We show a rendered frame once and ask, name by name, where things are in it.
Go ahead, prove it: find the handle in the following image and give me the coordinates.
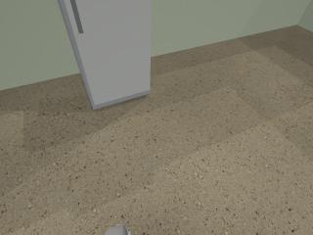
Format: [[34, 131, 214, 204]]
[[70, 0, 84, 34]]

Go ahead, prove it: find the left robot thigh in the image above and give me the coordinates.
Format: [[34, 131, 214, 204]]
[[105, 225, 131, 235]]

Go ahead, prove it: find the fridge door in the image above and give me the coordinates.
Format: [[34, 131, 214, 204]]
[[64, 0, 152, 106]]

